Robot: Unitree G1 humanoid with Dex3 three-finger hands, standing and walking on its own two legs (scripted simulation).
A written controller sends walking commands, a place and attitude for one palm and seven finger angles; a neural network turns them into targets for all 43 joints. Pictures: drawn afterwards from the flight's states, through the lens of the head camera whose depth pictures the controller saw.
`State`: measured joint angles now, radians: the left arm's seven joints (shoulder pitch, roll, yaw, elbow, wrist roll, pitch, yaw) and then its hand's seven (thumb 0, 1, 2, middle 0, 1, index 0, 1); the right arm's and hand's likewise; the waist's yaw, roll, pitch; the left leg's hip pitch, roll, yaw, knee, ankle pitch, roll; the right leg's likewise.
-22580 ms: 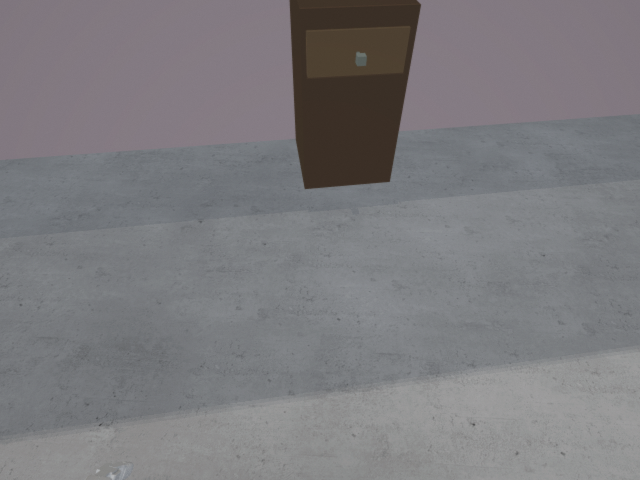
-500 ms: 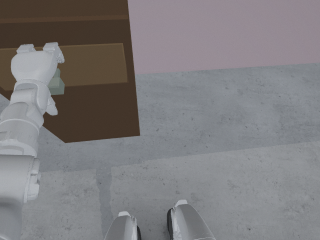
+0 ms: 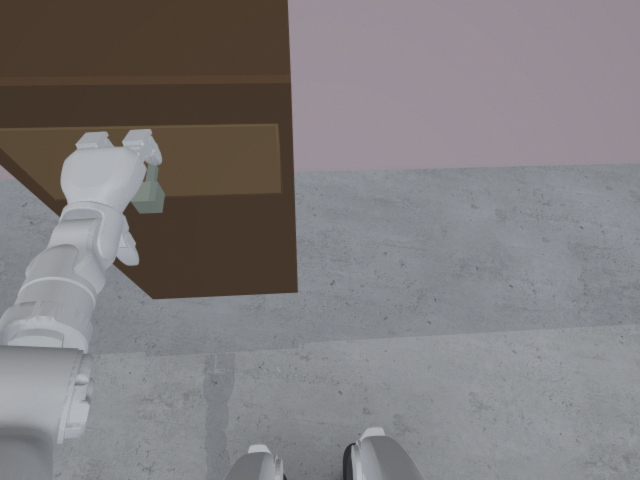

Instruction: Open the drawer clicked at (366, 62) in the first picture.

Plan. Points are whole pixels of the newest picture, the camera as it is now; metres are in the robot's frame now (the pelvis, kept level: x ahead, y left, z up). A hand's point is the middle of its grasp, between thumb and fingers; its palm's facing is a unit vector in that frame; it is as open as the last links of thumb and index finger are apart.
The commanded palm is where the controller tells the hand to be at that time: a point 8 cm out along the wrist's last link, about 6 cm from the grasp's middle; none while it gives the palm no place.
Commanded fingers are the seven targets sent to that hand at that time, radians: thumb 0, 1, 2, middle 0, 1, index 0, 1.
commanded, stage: re-aim the fingers above the handle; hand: left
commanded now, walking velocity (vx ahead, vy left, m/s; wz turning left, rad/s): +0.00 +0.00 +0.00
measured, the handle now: (150, 187) +0.53 +0.24 -0.06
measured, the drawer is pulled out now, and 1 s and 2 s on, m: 0.00 0.00 0.00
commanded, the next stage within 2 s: lower the fingers behind the handle in 1.88 s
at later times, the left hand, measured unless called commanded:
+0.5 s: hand (130, 188) +0.49 +0.24 +0.01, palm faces -0.06 -0.03 -1.00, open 13.9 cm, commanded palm +0.47 +0.24 +0.05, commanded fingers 0.00 -0.50 0.30 -0.30 -1.20 -0.30 -1.20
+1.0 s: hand (123, 182) +0.49 +0.25 +0.01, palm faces -0.06 +0.02 -1.00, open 13.6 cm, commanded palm +0.48 +0.25 +0.05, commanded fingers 0.00 -0.50 0.30 -0.30 -1.20 -0.30 -1.20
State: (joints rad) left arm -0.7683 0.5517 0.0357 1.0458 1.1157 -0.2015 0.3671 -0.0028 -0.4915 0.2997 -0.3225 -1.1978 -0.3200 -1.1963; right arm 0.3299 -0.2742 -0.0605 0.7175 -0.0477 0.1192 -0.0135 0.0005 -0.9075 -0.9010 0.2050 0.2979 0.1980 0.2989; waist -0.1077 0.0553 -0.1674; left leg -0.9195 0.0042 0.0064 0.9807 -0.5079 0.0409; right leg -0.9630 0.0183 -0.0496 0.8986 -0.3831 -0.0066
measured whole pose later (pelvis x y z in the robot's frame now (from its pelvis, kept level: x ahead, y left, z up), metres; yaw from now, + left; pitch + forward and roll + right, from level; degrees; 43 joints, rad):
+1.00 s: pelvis -0.02 +0.00 -0.01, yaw -1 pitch +26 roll -2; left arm -0.93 0.60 0.04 1.20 1.14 -0.08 0.38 0.00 -0.49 0.30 -0.37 -1.22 -0.35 -1.25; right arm 0.32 -0.28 -0.01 0.70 -0.04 0.12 -0.01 0.00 -0.91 -0.90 0.21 0.30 0.20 0.30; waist -0.16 0.06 -0.15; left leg -0.97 0.01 0.02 1.01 -0.49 0.05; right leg -1.02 0.02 -0.03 0.92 -0.36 -0.01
